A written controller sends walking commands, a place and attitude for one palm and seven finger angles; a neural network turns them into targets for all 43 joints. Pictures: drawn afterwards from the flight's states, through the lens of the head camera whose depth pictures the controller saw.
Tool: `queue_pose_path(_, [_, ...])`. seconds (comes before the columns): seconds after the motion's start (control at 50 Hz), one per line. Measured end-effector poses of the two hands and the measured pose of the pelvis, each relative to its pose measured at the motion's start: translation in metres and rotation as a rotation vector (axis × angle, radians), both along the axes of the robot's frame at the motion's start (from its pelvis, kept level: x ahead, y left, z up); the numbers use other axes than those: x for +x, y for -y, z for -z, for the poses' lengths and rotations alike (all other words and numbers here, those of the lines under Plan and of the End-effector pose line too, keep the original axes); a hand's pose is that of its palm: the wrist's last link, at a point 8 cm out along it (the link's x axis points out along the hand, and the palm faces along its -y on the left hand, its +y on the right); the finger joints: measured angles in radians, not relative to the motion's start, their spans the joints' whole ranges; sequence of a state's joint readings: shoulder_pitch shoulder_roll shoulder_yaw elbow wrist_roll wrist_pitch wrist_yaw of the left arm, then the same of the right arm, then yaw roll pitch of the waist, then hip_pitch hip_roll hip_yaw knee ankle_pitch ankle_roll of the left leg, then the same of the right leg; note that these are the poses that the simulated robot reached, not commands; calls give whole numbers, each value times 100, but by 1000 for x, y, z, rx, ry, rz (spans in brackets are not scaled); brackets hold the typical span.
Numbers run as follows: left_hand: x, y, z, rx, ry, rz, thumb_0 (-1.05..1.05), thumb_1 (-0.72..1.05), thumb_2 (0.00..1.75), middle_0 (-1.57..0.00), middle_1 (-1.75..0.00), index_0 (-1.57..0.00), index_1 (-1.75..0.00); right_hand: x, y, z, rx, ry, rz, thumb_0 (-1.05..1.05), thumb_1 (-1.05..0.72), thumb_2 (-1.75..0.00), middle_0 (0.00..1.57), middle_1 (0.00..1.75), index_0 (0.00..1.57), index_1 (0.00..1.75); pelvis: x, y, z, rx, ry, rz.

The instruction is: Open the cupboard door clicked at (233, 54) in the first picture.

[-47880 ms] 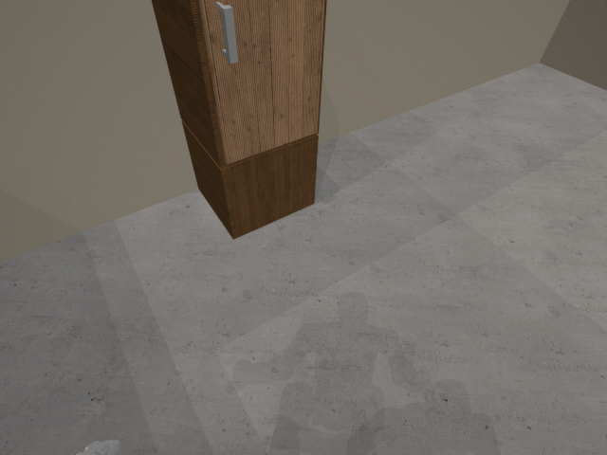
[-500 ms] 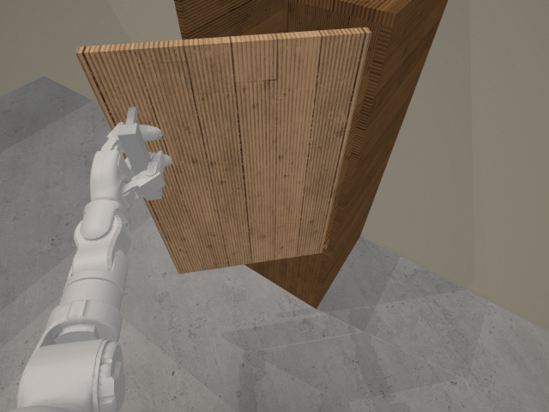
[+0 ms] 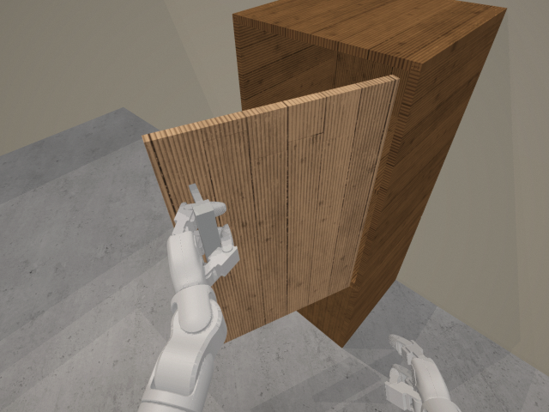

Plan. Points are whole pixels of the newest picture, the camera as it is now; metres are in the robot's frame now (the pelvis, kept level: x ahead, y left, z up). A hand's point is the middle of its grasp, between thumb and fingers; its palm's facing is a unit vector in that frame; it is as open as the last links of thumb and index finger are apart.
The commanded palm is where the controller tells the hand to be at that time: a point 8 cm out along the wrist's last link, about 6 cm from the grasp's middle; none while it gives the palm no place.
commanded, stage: pull the door open along its arc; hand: left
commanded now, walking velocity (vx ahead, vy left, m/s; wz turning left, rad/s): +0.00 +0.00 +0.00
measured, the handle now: (206, 230) +0.35 +0.13 +0.11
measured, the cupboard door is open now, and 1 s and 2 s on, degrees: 68 75 78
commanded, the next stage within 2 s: open thumb and fingers to let go in 0.26 s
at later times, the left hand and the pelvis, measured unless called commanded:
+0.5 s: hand (250, 275) +0.27 +0.05 +0.11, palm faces +0.35 -0.94 -0.01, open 6.3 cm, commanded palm +0.22 +0.09 +0.11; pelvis +0.00 -0.02 +0.00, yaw +2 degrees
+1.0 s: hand (237, 270) +0.27 +0.07 +0.11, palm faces +0.34 -0.94 +0.00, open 14.0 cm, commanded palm +0.22 +0.10 +0.11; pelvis -0.01 +0.00 +0.00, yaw +1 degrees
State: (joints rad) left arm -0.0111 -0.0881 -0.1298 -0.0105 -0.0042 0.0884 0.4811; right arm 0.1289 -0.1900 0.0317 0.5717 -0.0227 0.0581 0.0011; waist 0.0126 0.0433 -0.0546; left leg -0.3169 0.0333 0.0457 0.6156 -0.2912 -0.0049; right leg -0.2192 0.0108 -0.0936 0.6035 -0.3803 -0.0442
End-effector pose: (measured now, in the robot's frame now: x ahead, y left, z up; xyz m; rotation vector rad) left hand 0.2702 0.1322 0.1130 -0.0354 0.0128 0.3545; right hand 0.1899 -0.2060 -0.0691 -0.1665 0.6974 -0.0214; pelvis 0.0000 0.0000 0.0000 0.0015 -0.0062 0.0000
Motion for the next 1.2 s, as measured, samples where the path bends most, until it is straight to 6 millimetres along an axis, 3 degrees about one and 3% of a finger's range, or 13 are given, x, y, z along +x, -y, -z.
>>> queue_pose_path(0.1, [-20,17,-1,26,-6,-21,0,69,76,-33,-135,-38,-135,0,0,4,19,-22,-17,1,-90,-90,20,30,21,30,1,6,0,2,17,-8])
queue_pose_path(0.3, [-52,39,-2,47,-15,103,0,67,71,-36,-134,-37,-135,-15,15,15,53,-57,2,1,-90,-90,20,30,21,30,3,16,1,4,37,-7])
queue_pose_path(0.52, [-40,34,-2,38,-8,-7,1,59,76,-38,-133,-37,-133,-12,25,17,-2,-69,-15,1,-91,-90,20,30,20,30,-4,22,1,8,48,-27])
queue_pose_path(0.64, [-45,26,-3,27,8,-18,1,39,69,-37,-130,-36,-130,-9,19,10,3,-45,-20,1,-91,-90,20,30,20,30,-5,20,0,9,49,-27])
queue_pose_path(0.92, [-37,17,-1,31,11,-4,0,-34,37,-30,-117,-30,-117,-16,-4,11,-5,-66,-32,1,-91,-90,20,30,20,30,-13,3,-1,-5,54,-29])
queue_pose_path(1.2, [-39,23,-1,43,7,82,-1,-49,31,-24,-64,-24,-65,-29,-24,13,27,-80,-31,1,-91,-90,20,30,20,30,-20,-12,2,-14,55,-11])
